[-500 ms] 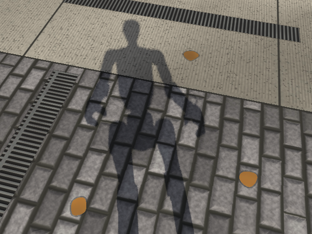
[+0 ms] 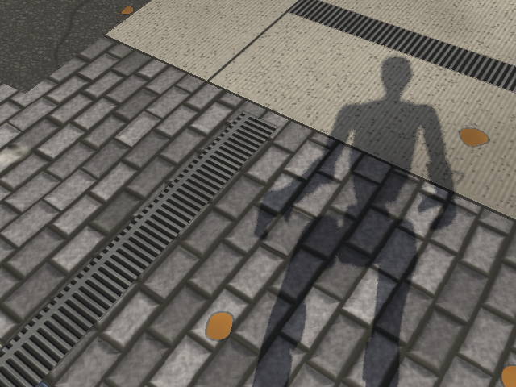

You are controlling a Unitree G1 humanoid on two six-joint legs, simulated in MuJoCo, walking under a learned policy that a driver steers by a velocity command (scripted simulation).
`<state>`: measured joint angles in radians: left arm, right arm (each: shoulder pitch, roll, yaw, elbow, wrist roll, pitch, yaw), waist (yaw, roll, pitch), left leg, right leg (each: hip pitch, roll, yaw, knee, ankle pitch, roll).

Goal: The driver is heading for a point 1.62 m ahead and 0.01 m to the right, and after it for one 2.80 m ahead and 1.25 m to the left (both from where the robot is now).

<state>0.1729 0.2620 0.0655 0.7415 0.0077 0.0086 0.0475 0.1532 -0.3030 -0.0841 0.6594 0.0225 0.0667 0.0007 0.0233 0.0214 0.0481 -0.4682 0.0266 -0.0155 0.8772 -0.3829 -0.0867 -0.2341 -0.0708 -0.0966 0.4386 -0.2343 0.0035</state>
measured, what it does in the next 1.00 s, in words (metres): walks ahead: left foot, then right foot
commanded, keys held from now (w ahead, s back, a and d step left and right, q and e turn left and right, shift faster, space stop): q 0.10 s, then no key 0.30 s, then w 0.60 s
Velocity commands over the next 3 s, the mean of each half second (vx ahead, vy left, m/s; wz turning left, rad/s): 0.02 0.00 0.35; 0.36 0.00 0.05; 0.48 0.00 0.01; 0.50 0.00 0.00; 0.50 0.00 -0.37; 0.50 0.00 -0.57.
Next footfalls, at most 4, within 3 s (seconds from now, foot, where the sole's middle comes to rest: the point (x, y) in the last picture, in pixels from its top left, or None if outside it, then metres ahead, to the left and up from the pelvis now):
0.10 left None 0.04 0.14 -0.78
0.52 right None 0.05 -0.08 -0.78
0.92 left None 0.24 0.23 -0.78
1.44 right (262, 323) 0.61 0.06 -0.78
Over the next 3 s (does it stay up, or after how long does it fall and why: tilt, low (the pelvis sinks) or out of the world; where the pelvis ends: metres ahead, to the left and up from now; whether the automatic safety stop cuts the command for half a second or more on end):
stays up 1.26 0.21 -0.01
